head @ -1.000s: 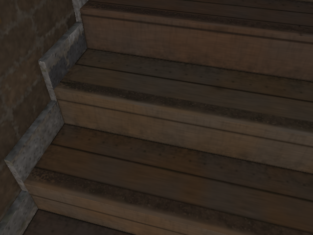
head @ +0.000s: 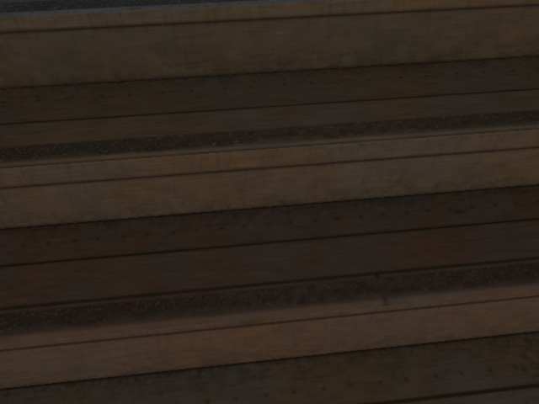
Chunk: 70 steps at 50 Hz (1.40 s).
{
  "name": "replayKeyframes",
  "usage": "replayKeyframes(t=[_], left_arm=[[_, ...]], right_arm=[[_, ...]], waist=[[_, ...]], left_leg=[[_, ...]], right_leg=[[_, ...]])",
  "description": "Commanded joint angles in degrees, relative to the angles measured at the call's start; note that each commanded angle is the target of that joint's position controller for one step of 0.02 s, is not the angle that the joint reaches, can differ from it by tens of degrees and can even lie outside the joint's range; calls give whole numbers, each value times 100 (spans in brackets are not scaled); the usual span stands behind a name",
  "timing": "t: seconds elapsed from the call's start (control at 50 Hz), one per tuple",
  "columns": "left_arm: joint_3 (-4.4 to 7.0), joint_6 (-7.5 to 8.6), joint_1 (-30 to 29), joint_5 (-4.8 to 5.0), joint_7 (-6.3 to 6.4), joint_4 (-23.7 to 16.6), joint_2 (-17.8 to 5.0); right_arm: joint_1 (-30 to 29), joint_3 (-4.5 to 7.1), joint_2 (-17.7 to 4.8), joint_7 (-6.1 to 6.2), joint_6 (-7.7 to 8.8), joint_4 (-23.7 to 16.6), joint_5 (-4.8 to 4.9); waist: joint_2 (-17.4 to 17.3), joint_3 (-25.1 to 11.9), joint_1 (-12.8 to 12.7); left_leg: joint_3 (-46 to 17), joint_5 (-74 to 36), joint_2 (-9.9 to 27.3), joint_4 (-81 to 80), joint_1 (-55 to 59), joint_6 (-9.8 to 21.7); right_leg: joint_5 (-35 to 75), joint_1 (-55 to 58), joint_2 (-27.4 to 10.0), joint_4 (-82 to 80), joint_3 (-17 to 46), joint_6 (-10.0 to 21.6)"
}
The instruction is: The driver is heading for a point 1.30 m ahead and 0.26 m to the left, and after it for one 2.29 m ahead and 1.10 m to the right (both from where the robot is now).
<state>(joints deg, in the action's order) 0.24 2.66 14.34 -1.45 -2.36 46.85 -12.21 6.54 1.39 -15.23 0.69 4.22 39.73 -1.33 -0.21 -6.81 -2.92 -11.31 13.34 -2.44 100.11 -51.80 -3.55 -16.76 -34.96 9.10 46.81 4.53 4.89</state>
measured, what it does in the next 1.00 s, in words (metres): climbs, turning left: left foot, then right foot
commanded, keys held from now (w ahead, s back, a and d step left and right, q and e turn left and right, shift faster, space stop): shift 0.08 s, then q+shift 0.12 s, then w+q+shift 0.58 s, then w+shift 0.10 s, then w+e+shift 0.12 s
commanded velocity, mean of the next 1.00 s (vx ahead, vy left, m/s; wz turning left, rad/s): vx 0.56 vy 0.00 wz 0.39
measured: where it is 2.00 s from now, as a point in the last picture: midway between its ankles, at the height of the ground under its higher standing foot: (206, 98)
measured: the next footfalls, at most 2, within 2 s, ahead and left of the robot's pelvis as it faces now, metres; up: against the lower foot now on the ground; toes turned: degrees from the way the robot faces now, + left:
left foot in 0.20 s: +0.10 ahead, +0.14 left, +0.00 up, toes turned -9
right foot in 0.60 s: +0.19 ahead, -0.09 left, +0.00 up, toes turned +8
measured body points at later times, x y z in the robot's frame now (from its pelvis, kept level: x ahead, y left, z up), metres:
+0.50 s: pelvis +0.10 +0.03 +0.05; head +0.10 +0.06 +0.50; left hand +0.32 +0.26 -0.03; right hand +0.10 -0.21 -0.07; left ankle +0.06 +0.14 -0.69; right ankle +0.08 -0.11 -0.62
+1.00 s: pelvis +0.33 +0.10 +0.11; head +0.37 +0.10 +0.56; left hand +0.22 +0.33 -0.01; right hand +0.63 +0.02 +0.03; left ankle +0.36 +0.16 -0.52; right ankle +0.23 -0.10 -0.46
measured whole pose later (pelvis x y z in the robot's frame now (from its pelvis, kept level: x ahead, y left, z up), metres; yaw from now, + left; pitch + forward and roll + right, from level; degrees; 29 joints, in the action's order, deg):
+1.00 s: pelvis +0.33 +0.10 +0.11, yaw +26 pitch +4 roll +2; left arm 3.6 9.0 23.9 -0.1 -1.9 51.0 -11.1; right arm 1.7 -0.1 -10.9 1.6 0.4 33.9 -1.6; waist -0.6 -0.5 -2.7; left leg 7.9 30.1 -6.8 67.7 -42.8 9.0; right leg -3.8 -23.3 -2.3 81.3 4.7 3.2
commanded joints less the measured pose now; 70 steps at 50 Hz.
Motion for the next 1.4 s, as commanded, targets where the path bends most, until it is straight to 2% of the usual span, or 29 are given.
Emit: replayKeyframes(t=[0.02,0.12,0.18,0.2,0.22,0.24,0.26,0.32,0.42,0.48,0.54,0.58,0.62,0.64,0.68,0.78,0.84,0.9,0.92,0.96,1.02,1.08,1.14,1.22,1.26,1.34,1.36,1.38,1.4], left_arm=[[155,203,-573,-69,80,-826,-716],[298,153,-1601,-5,176,-1639,-1012],[1,175,-1328,330,62,-1399,-295],[98,-75,-56,-121,359,-1118,38],[-2,12,14,443,-67,-843,-49],[234,-29,394,280,-198,-841,-520],[364,-107,-713,-180,-162,-1044,-1075],[434,13,-1680,-88,236,-1247,-922],[-2,144,-2313,-230,386,-1533,-17],[-105,229,-1865,27,-87,-1767,266],[171,245,-457,230,274,-1551,-129],[494,290,1305,150,605,-971,-899],[652,193,679,-173,680,-1111,-1631],[600,194,54,-232,610,-1275,-1114],[327,439,276,-196,457,-717,-240],[183,752,853,-172,105,658,123],[253,727,547,167,302,784,-474],[520,1041,411,520,396,272,-2119],[583,1015,354,560,275,165,-1939],[560,990,-119,160,-196,-526,-957],[181,679,-480,-180,129,-1344,467],[-56,281,-240,-107,150,-1247,806],[-281,24,-1442,142,360,-1639,1336],[-505,-279,-2762,308,337,-2182,1134],[-356,-356,-1887,312,302,-1778,586],[-68,-481,-359,1,120,-1191,-240],[82,-380,12,-10,66,-1224,-611],[327,-233,-26,82,-24,-1208,-958],[541,-347,-576,-98,2,-1147,-1208]], right_arm=[[-110,154,-567,113,-72,-512,64],[993,45,-259,-300,-52,-533,38],[980,-166,157,-568,-39,-512,230],[575,-108,466,46,-156,-357,213],[998,-122,-201,-513,4,-369,141],[468,35,-720,-651,52,-616,184],[789,339,-1216,-653,97,-584,83],[988,319,-916,-185,181,-405,-11],[2801,72,-215,-103,72,575,-172],[2256,362,-237,259,-62,566,98],[858,614,-604,148,-103,152,-34],[-102,641,-292,-86,105,-275,51],[345,413,399,-19,208,-672,400],[351,437,79,61,86,-697,219],[-323,244,378,52,-13,-856,-125],[-1766,-94,796,103,-278,-1606,-62],[-1739,-325,741,49,-498,-1991,47],[1486,33,-155,135,-684,-1043,252],[1767,176,-511,78,-608,-882,47],[2026,533,-1261,226,-484,-566,-168],[892,397,-557,76,-75,45,20],[1038,75,602,-31,116,756,-164],[1772,-12,558,-171,364,1504,-156],[2124,-225,394,42,416,1760,294],[2095,-209,-232,296,527,1632,499],[1822,120,-1053,550,317,808,385],[1544,250,-1277,412,300,507,394],[1242,452,-1234,303,461,138,349],[504,284,-469,150,526,-554,35]], waist=[[163,-316,198],[528,213,613],[463,346,400],[1062,299,-64],[71,99,-114],[-650,36,-607],[-934,526,247],[-778,659,683],[-681,24,1197],[-1002,585,750],[-1405,389,-260],[232,-38,-1076],[1635,-799,-362],[1418,-759,-152],[327,581,38],[194,1513,495],[627,1437,937],[1580,-1491,1917],[1203,-1894,2049],[-1321,-2029,1876],[651,-75,424],[502,523,110],[-76,1176,266],[-7,1187,228],[-54,187,-291],[-1332,-915,-724],[-1306,-1196,-851],[-485,-961,-956],[1796,-424,-807]], left_leg=[[608,622,273,-1069,358,-437],[1150,-393,256,-3635,3138,-336],[993,-151,651,-6536,3002,-296],[1622,351,110,-7762,3177,310],[445,-1567,826,-7161,4070,515],[-617,60,1148,-7473,3769,1409],[-2182,3723,1557,-8597,3253,2221],[-3791,3908,2202,-9244,3285,2584],[-1612,1476,795,-8385,5036,1717],[-1572,1640,472,-8826,4084,2271],[-1464,-209,277,-8277,2227,1958],[-468,-501,-363,-5433,268,1393],[390,744,-115,-1621,-1304,980],[577,505,291,65,-1600,921],[752,494,296,2361,-2729,874],[964,1518,68,1795,-2695,1322],[2129,1483,206,-1469,63,1380],[2230,1644,-716,-2823,4179,1225],[1585,1766,-863,-4102,4464,1408],[-3889,2013,1437,-8013,5637,2015],[-1375,-2003,1635,-7081,4058,1688],[-21,209,1309,-7730,3795,1032],[693,309,1411,-8519,3711,598],[2010,-1482,952,-10076,1935,269],[2784,-6803,983,-9747,2476,409],[2265,-11984,1988,-6176,5646,864],[2122,-11883,2097,-4420,5267,1029],[1689,-6390,1478,-2201,3480,858],[1245,-687,-217,1624,-379,413]], right_leg=[[994,610,-1287,-2145,1741,949],[590,-292,-1068,-2314,1032,661],[583,1204,-1601,-1532,1608,592],[2063,1919,-1467,-1958,839,441],[-228,1375,-1124,-1010,1500,-197],[-1022,998,-665,-896,556,-465],[-1400,267,-479,-237,31,-672],[-674,-425,-800,1517,174,-734],[-960,-1607,-743,1860,-557,-594],[-2193,-276,-299,535,-992,-467],[-550,2901,-494,-1730,-851,-227],[789,5773,-1291,-2873,-362,-373],[-1427,5715,-3617,-3463,2764,-65],[-3351,5080,-3897,-3608,3395,290],[-2184,4159,-3231,-3353,1653,360],[1361,2760,-2396,-4107,-988,-454],[4350,1098,-1837,-5265,-2076,-184],[12726,2316,-2760,-1972,-1551,588],[12134,2694,-2759,-239,-1306,589],[1543,-478,-415,5045,124,31],[915,-2418,-549,7787,716,-90],[489,-3473,-720,7971,713,278],[-284,-4944,-492,9178,210,571],[333,-2592,-438,5823,-1516,404],[289,-271,-275,5058,-2194,435],[-2322,119,135,2423,-1909,857],[-2697,975,361,1243,-1351,925],[-1935,2330,41,-701,438,1281],[-1439,3261,-1299,-2184,3966,2488]])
